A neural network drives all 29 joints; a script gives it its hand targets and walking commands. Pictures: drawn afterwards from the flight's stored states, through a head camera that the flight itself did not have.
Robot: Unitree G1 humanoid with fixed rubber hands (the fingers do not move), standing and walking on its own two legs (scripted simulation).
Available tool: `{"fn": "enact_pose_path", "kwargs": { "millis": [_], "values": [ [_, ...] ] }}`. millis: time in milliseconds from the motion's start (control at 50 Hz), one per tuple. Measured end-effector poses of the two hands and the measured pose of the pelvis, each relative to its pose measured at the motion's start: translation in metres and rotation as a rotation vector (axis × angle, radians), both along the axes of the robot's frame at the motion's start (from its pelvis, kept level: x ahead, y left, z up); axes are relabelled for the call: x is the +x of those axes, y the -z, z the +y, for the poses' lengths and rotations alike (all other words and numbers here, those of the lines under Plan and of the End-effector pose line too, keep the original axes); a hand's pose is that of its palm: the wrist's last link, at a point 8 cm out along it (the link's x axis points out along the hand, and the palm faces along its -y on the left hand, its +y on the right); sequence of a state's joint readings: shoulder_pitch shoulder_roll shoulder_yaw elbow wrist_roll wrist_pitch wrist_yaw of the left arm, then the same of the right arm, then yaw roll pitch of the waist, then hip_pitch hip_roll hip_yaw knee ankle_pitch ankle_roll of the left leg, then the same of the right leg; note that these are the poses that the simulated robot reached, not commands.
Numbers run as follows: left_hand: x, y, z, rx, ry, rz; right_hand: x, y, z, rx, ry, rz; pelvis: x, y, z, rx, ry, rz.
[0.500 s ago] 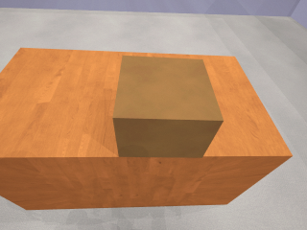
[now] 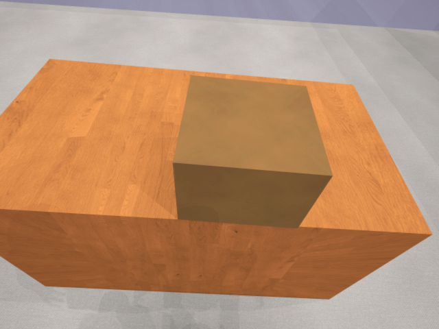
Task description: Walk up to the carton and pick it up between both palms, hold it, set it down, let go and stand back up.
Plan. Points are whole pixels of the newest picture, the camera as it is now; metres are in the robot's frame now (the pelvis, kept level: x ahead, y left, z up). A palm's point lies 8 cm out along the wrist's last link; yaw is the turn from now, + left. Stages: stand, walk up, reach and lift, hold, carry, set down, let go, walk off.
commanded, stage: walk up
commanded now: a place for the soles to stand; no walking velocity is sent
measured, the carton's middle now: (243, 150) +0.50 -0.06 +0.00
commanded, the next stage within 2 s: reach and lift in 1.14 s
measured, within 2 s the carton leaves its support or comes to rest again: neither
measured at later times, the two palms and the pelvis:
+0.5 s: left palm out of the picture +0.03 +0.26 -0.15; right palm out of the picture +0.06 -0.26 -0.12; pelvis +0.00 +0.00 +0.00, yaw +3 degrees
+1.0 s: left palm out of the picture +0.02 +0.25 -0.14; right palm out of the picture +0.07 -0.25 -0.12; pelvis +0.01 -0.01 +0.00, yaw +5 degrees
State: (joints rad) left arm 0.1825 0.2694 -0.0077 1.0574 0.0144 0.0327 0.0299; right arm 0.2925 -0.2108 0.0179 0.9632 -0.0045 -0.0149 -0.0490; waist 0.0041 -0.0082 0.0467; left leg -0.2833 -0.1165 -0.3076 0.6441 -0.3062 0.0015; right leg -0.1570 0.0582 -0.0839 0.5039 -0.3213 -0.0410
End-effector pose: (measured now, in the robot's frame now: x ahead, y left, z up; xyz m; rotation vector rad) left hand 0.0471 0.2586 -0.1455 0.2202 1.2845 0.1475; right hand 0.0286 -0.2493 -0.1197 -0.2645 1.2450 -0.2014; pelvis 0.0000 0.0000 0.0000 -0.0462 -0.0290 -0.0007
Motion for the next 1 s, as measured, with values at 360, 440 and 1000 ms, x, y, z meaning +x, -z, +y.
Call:
{"fn": "enact_pose_path", "kwargs": {
  "millis": [360,440,1000],
  "values": [
    [0.0,0.001,0.004,0.001,-0.006,-0.018,0.016,-0.006,-0.002,-0.013,-0.038,-0.028,0.0,0.001,-0.001,0.007,-0.013,0.005],
    [-0.006,-0.001,0.003,0.008,-0.018,-0.015,0.022,-0.004,-0.006,-0.012,-0.051,-0.031,0.0,0.001,-0.003,-0.003,-0.026,0.009],
    [-0.032,-0.001,-0.008,0.002,-0.1,0.037,0.044,0.005,-0.002,0.013,-0.122,-0.006,0.012,0.001,-0.01,0.006,-0.086,0.0]
  ]
}}
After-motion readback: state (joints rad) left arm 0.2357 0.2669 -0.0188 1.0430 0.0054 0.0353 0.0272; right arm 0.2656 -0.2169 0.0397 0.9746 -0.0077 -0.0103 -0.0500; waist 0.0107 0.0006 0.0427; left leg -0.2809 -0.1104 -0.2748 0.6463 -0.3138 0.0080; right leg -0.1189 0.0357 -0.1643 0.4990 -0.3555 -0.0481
